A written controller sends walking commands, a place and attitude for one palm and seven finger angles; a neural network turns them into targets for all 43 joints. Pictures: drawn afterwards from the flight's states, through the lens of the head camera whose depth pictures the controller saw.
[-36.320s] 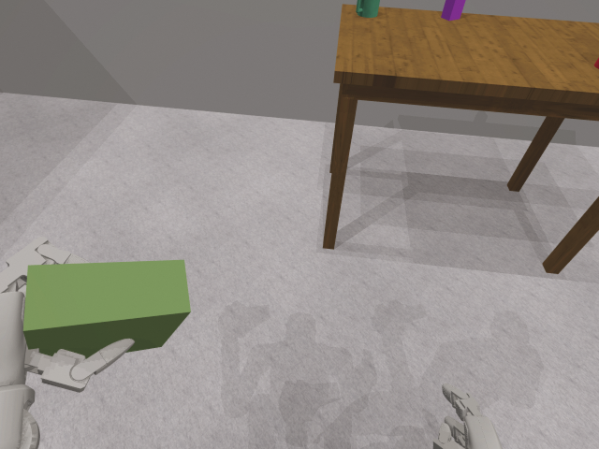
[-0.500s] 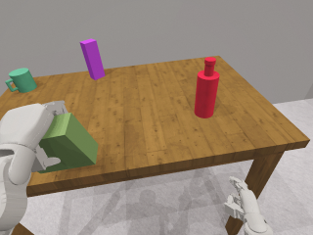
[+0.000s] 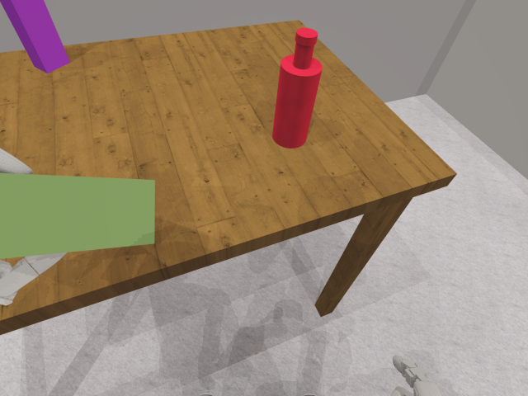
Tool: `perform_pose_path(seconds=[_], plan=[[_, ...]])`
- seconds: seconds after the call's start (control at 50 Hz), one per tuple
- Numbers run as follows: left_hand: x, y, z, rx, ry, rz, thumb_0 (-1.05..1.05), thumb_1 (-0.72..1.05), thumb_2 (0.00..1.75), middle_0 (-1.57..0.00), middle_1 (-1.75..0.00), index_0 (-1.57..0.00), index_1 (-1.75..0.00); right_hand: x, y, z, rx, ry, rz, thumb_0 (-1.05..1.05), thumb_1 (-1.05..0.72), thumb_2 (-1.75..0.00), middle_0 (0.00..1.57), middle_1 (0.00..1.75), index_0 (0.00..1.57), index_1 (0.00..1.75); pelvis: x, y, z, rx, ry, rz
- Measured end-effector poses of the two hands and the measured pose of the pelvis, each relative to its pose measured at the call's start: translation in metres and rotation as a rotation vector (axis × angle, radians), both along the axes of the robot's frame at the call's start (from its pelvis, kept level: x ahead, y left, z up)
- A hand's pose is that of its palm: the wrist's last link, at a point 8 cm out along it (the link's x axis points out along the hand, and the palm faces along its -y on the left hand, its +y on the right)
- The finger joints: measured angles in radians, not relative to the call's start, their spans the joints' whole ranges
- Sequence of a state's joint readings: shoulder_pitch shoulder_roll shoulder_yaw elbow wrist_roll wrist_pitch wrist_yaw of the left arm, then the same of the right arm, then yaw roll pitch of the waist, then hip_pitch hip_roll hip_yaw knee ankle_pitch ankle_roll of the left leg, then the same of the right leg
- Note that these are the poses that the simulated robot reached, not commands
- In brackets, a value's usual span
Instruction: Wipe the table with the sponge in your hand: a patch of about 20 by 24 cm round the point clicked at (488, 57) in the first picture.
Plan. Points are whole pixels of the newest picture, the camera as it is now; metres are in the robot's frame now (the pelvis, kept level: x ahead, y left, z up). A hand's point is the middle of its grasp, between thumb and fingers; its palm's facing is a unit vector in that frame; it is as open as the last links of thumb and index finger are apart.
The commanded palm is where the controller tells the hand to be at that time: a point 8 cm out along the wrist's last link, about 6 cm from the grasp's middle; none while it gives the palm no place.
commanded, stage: step back with the hand held close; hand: left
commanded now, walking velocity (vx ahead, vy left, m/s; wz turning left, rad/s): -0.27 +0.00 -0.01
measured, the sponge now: (78, 210) +0.26 +0.19 +0.22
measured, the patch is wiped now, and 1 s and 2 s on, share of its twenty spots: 1.00 1.00 1.00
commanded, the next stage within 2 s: stop stepping back and stand still in 0.80 s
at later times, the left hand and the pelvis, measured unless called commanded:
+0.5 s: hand out of the picture +0.14 +0.24 +0.26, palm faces +0.52 -0.80 -0.28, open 9.9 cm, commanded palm +0.09 +0.29 +0.28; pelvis -0.07 +0.00 -0.02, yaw +1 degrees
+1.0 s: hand out of the picture +0.04 +0.24 +0.27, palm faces +0.50 -0.80 -0.34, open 9.9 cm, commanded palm -0.02 +0.28 +0.28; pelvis -0.18 +0.00 +0.01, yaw +0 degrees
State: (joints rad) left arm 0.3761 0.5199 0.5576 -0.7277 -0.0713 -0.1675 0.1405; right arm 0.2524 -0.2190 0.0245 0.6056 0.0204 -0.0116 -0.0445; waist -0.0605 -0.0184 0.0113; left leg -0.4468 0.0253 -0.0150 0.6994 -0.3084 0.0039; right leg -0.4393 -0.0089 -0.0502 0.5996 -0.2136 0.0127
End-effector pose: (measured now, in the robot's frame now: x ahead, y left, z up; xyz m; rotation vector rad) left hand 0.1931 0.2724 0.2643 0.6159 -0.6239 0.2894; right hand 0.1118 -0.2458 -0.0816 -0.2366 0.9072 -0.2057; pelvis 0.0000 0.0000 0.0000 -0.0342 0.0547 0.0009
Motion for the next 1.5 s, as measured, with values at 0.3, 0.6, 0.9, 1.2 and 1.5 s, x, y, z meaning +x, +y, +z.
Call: perform_pose_path(seconds=[0.3, 0.6, 0.9, 1.2, 1.5], plan=[[-0.072, 0.016, 0.013, -0.104, -0.217, 0.093, -0.01, -0.50, 1.06, -0.75, -1.36, -0.77, -1.33, 0.022, 0.021, 0.014, 0.004, -0.212, 0.130, 0.01, -0.90, -0.89, 0.20, 0.30, 0.20, 0.30, -0.040, 0.000, -0.010, -0.004, -0.033, 0.021], [-0.105, 0.003, 0.013, -0.078, -0.209, 0.060, -0.01, -0.51, 1.07, -0.75, -1.36, -0.78, -1.33, -0.038, 0.028, 0.001, 0.053, -0.161, 0.131, 0.01, -0.90, -0.89, 0.20, 0.30, 0.20, 0.30, -0.079, -0.008, -0.011, -0.018, -0.047, 0.009], [-0.167, 0.006, -0.004, -0.044, -0.064, -0.020, -0.01, -0.51, 1.07, -0.75, -1.36, -0.78, -1.33, -0.106, 0.012, 0.022, -0.038, -0.141, 0.065, 0.01, -0.90, -0.89, 0.20, 0.30, 0.20, 0.29, -0.158, 0.006, -0.002, 0.045, -0.005, 0.017], [-0.236, -0.016, 0.007, -0.133, -0.051, 0.007, -0.01, -0.50, 1.07, -0.75, -1.36, -0.77, -1.34, -0.192, 0.002, 0.009, 0.072, -0.144, 0.045, 0.01, -0.90, -0.89, 0.21, 0.30, 0.20, 0.30, -0.225, -0.014, 0.005, 0.010, -0.061, -0.009], [-0.271, -0.005, 0.005, -0.174, -0.066, 0.108, -0.01, -0.51, 1.07, -0.75, -1.36, -0.77, -1.34, -0.227, -0.010, 0.010, 0.037, -0.139, 0.063, 0.01, -0.90, -0.89, 0.20, 0.30, 0.20, 0.30, -0.245, -0.022, 0.006, 0.017, -0.064, 0.016]])
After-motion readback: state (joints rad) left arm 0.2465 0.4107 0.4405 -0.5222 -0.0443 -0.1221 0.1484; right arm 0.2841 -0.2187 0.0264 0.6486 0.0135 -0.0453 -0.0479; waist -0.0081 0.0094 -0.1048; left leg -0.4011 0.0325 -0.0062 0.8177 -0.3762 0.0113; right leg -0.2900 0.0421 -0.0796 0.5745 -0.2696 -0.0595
